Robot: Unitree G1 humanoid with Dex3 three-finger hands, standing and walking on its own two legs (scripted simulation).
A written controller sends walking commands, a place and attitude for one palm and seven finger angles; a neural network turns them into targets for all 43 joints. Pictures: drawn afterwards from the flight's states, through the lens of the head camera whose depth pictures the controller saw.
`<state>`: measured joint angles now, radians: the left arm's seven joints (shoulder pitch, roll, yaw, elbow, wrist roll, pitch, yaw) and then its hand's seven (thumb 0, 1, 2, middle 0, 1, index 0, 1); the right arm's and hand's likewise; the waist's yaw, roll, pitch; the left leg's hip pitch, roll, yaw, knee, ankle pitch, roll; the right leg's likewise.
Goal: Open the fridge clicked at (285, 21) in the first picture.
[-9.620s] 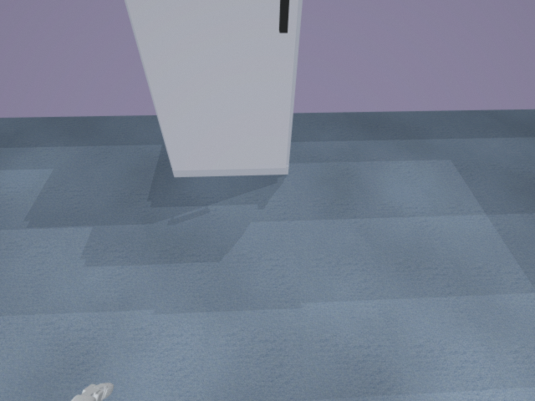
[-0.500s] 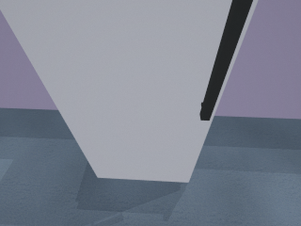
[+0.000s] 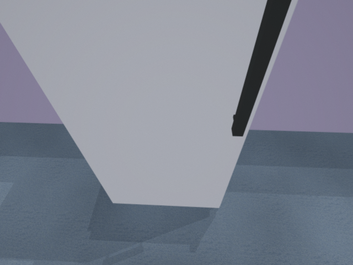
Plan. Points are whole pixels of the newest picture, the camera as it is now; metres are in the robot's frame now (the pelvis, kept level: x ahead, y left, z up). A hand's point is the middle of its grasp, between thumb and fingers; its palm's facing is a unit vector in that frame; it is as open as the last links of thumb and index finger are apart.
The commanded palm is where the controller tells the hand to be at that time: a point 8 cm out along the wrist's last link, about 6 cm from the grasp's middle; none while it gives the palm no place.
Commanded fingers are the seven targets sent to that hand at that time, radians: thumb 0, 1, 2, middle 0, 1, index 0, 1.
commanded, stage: raise the hand to about handle height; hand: right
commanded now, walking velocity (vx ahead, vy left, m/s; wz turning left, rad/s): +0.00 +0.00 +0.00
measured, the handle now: (253, 67) +0.48 -0.13 +0.21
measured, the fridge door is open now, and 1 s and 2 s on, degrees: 0 0 0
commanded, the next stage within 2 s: none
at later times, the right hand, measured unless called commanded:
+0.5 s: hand (294, 260) +0.15 -0.21 +0.01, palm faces +0.14 +0.99 -0.07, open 9.4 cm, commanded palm +0.14 -0.26 +0.02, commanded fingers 0.00 -0.22 -0.61 0.25 0.74 0.25 0.74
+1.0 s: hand (324, 213) +0.22 -0.25 +0.08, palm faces +0.06 +0.99 -0.08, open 12.4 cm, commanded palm +0.18 -0.30 +0.10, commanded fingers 0.00 0.36 -0.36 0.29 1.11 0.29 1.11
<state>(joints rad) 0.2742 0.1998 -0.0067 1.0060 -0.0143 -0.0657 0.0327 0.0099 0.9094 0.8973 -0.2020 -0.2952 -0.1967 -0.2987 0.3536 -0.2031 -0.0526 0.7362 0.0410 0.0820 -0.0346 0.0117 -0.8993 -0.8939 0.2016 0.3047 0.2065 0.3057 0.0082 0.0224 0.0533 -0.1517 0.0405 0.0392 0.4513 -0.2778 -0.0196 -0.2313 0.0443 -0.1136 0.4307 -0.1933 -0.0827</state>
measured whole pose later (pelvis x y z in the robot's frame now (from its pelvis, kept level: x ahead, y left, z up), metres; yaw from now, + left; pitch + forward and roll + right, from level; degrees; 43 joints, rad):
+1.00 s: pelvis +0.01 +0.01 -0.02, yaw -4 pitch +3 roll +2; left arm 0.27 0.28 -0.02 0.61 -0.06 -0.30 0.10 0.02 0.91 0.90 -0.20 -0.30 -0.20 -0.30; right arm 0.26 -0.38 -0.36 -0.02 0.38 -0.15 0.41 0.00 0.14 -0.45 0.28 0.97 0.28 0.97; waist -0.02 -0.03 -0.05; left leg -0.34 -0.03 0.08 0.66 -0.37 0.02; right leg -0.44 0.02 -0.03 0.72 -0.33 -0.07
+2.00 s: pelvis +0.00 +0.02 +0.00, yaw -4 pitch -2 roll +1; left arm 0.22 0.27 -0.08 0.60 -0.09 -0.23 0.11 0.02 0.91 0.90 -0.20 -0.30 -0.20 -0.30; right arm -0.09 -0.50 -0.47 0.11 0.34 0.16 0.46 -0.01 0.50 -0.30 0.30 1.20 0.31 1.20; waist -0.03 -0.05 -0.01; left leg -0.16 -0.02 0.08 0.48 -0.29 0.03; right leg -0.26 0.03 -0.03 0.53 -0.24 -0.06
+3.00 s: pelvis +0.01 +0.02 +0.00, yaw -4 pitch -1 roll +1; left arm 0.24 0.27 -0.06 0.61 -0.10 -0.16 0.11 0.02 0.91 0.90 -0.20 -0.30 -0.20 -0.30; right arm -0.33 -0.45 -0.36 0.34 0.29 0.14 0.38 -0.01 0.51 -0.30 0.30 1.20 0.31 1.20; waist 0.00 -0.05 -0.03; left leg -0.19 -0.03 0.07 0.49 -0.29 0.04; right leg -0.27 0.03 -0.04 0.52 -0.24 -0.06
